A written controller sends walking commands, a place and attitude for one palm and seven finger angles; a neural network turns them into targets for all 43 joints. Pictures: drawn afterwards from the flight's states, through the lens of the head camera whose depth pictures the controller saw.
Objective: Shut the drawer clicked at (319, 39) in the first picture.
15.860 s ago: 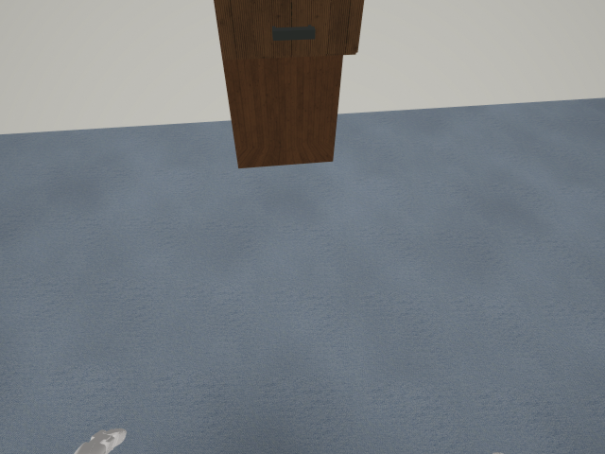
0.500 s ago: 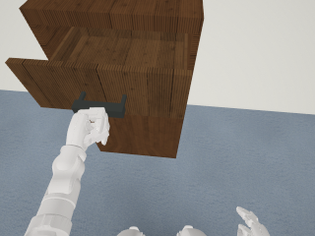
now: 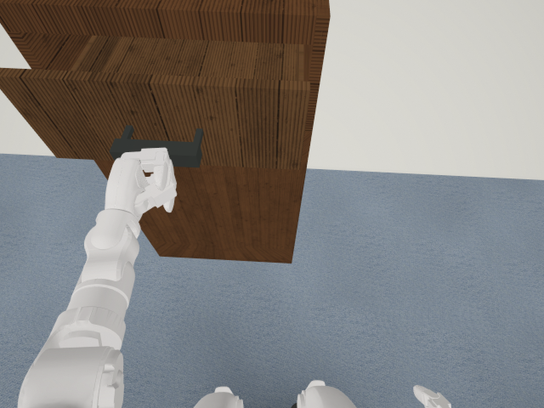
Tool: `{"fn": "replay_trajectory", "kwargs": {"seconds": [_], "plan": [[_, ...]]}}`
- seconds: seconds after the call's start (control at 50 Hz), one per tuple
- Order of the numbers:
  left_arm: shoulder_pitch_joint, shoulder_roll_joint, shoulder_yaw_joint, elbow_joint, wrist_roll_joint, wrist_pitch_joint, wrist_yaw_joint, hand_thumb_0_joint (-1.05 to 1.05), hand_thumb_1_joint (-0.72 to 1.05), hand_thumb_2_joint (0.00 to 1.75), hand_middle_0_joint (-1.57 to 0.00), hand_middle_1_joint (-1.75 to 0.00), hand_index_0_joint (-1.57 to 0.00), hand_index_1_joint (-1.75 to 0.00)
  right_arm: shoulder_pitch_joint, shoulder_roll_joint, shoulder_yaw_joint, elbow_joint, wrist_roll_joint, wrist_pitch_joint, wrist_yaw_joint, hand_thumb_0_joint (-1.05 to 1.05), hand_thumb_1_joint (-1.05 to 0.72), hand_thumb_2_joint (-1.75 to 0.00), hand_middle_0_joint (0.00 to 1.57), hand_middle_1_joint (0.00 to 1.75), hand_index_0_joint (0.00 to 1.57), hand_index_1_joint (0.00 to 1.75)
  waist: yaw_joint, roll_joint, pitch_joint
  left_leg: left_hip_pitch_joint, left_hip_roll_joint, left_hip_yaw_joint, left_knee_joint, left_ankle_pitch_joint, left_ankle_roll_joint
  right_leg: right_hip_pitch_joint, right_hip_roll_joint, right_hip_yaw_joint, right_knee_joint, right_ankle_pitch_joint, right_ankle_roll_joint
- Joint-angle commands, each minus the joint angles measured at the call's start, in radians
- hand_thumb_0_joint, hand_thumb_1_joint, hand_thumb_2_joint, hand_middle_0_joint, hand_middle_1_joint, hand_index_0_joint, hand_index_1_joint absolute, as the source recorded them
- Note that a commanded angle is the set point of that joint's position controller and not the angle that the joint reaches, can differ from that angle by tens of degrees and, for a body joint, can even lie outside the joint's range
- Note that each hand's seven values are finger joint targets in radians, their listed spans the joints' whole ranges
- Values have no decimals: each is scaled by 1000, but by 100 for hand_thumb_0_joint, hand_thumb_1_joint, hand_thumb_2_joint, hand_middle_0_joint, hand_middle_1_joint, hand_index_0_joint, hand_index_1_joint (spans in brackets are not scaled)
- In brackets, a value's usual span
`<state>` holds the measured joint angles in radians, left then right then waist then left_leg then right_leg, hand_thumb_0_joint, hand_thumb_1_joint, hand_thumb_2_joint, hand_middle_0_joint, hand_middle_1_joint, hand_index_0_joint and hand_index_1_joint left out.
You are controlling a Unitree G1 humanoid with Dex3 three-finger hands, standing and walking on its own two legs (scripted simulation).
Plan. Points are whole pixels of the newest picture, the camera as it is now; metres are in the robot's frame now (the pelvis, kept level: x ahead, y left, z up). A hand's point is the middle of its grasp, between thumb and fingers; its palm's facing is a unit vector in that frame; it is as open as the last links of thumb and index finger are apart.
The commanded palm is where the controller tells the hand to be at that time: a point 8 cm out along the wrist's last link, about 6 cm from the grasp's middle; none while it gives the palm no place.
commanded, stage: push the drawer shut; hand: left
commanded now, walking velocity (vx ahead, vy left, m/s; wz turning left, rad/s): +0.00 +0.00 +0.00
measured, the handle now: (160, 142) +0.51 +0.17 +0.07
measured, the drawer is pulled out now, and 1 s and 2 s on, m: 0.11 0.00 0.00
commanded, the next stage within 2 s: pull the fist back off the drawer in 1.32 s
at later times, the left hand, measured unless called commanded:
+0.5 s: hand (182, 155) +0.48 +0.13 +0.07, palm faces -0.07 -1.00 -0.04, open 3.3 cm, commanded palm +0.47 +0.19 +0.07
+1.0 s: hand (182, 134) +0.53 +0.14 +0.06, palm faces -0.07 -1.00 -0.04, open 2.9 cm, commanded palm +0.54 +0.18 +0.07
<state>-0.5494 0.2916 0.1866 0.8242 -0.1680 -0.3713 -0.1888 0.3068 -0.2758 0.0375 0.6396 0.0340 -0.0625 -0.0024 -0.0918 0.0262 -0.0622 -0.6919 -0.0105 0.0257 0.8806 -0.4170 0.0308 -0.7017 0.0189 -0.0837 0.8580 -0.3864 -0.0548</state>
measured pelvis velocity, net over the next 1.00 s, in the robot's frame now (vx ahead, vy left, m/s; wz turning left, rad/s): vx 0.00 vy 0.02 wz -0.02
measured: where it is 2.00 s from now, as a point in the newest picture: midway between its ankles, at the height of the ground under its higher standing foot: outside the picture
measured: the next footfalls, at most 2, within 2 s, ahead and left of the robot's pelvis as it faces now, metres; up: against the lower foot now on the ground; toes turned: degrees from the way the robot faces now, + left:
none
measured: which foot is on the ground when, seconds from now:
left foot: down 0.00-1.00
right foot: down 0.00-1.00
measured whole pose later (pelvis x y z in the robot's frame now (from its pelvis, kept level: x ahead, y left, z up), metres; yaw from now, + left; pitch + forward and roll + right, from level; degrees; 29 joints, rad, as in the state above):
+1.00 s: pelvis +0.00 +0.02 -0.02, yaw -1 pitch +22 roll -3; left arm -1.03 0.46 0.32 1.28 -0.05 -0.41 -0.15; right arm 0.44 -0.28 0.05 0.66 -0.02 -0.01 0.03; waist -0.21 0.04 -0.09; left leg -0.93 0.00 0.02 1.00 -0.45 0.05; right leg -0.92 0.03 -0.09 0.93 -0.39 -0.04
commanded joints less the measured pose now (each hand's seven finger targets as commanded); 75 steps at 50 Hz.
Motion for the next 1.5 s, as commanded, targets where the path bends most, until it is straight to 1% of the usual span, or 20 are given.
{"fn": "replay_trajectory", "kwargs": {"seconds": [0.0,0.14,0.22,0.34,0.42,0.56,0.58,0.64,0.66,0.72,0.82,0.86,0.9,0.92,0.98,1.06,1.22,1.28,1.4,1.48], "plan": [[-508,189,54,-161,-10,-74,7,0,90,90,-140,-160,-140,-160,79,-136,-57,-84,5,-25,-13,0,-90,-90,20,30,20,30,-43,4,-383,116,0,-47,-102,199,4,230,-16,111,-119,254,37],[-606,223,87,-50,-1,-100,12,0,90,90,-140,-160,-140,-160,126,-144,-60,-63,0,-17,-8,0,-90,-90,20,30,20,30,-60,-30,-398,94,2,-48,-88,212,9,213,-8,108,-106,273,39],[-686,239,93,-2,13,-113,17,0,90,90,-140,-160,-140,-160,143,-145,-61,-52,-5,-12,-5,0,-90,-90,20,30,20,30,-76,2,-397,82,2,-44,-75,183,13,175,-5,116,-104,238,39],[-693,286,136,8,28,-132,18,0,90,90,-140,-160,-140,-160,179,-149,-64,-58,-16,0,3,0,-90,-90,20,30,20,30,-62,30,-483,122,5,-50,-67,266,9,194,3,107,-79,307,35],[-749,277,119,71,37,-126,21,0,90,90,-140,-160,-140,-160,192,-152,-61,-52,-16,11,6,0,-90,-90,20,30,20,30,-88,10,-412,75,7,-50,-62,219,13,149,8,106,-85,262,36],[-854,321,141,146,66,-122,42,0,90,90,-140,-160,-140,-160,228,-165,-60,-38,-26,20,7,0,-90,-90,20,30,20,30,-124,13,-405,41,11,-59,-41,170,17,76,11,104,-81,189,40],[-876,350,159,143,69,-121,46,0,90,90,-140,-160,-140,-160,236,-169,-59,-36,-28,20,5,0,-90,-90,20,30,20,30,-128,23,-421,37,10,-60,-39,168,19,80,10,107,-80,187,40],[-928,314,121,157,84,-119,43,0,90,90,-140,-160,-140,-160,248,-166,-56,-35,-33,22,8,0,-90,-90,20,30,20,30,-142,81,-455,92,13,-74,-28,199,15,24,15,93,-65,190,37],[-937,350,150,166,84,-116,45,0,90,90,-140,-160,-140,-160,258,-173,-58,-33,-34,23,7,0,-90,-90,20,30,20,30,-143,55,-465,80,16,-77,-20,194,16,23,16,92,-62,181,37],[-974,350,144,198,91,-105,46,0,90,90,-140,-160,-140,-160,273,-176,-53,-34,-40,25,7,0,-90,-90,20,30,20,30,-160,79,-466,79,17,-83,-12,203,18,-4,20,88,-56,180,35],[-1012,415,185,211,102,-94,51,0,90,90,-140,-160,-140,-160,307,-183,-51,-33,-49,35,8,0,-90,-90,20,30,20,30,-162,81,-518,88,21,-94,6,269,16,2,23,79,-37,226,35],[-1024,410,187,181,104,-99,51,0,90,90,-140,-160,-140,-160,312,-183,-54,-38,-53,41,12,0,-90,-90,20,30,20,30,-153,129,-556,132,25,-98,11,307,11,-12,23,75,-33,242,33],[-1054,379,164,202,105,-95,56,0,90,90,-140,-160,-140,-160,318,-182,-56,-27,-53,46,14,0,-90,-90,20,30,20,30,-178,109,-522,139,32,-110,14,299,10,-59,26,67,-38,220,36],[-1097,333,122,205,104,-91,60,0,90,90,-140,-160,-140,-160,322,-180,-53,-20,-55,46,15,0,-90,-90,20,30,20,30,-206,89,-491,130,32,-114,16,284,15,-86,28,66,-42,208,39],[-1129,390,159,215,113,-92,83,0,90,90,-140,-160,-140,-160,330,-192,-54,-8,-57,43,14,0,-90,-90,20,30,20,30,-205,113,-466,111,32,-121,8,218,13,-108,27,66,-54,141,36],[-1188,395,143,214,122,-98,89,0,90,90,-140,-160,-140,-160,341,-192,-50,1,-61,33,10,0,-90,-90,20,30,20,30,-225,144,-493,124,33,-127,16,219,12,-129,27,65,-48,134,36],[-1274,330,64,223,122,-95,99,0,90,90,-140,-160,-140,-160,341,-203,-41,14,-64,9,5,0,-90,-90,20,30,20,30,-265,193,-462,170,48,-179,-9,117,5,-249,23,45,-41,54,33],[-1293,347,74,224,120,-89,113,0,90,90,-140,-160,-140,-160,343,-213,-40,20,-66,-3,1,0,-90,-90,20,30,20,30,-270,185,-472,168,51,-189,-18,70,5,-259,23,45,-44,31,35],[-1309,283,23,246,117,-73,129,0,90,90,-140,-160,-140,-160,346,-218,-37,36,-63,-30,-3,0,-90,-90,20,30,20,30,-288,186,-451,173,59,-207,-43,-10,3,-299,20,42,-49,-3,39],[-1306,350,73,243,117,-77,134,0,90,90,-140,-160,-140,-160,355,-222,-34,31,-66,-35,-5,0,-90,-90,20,30,20,30,-274,167,-477,152,49,-193,-38,17,5,-247,21,44,-50,11,36]]}}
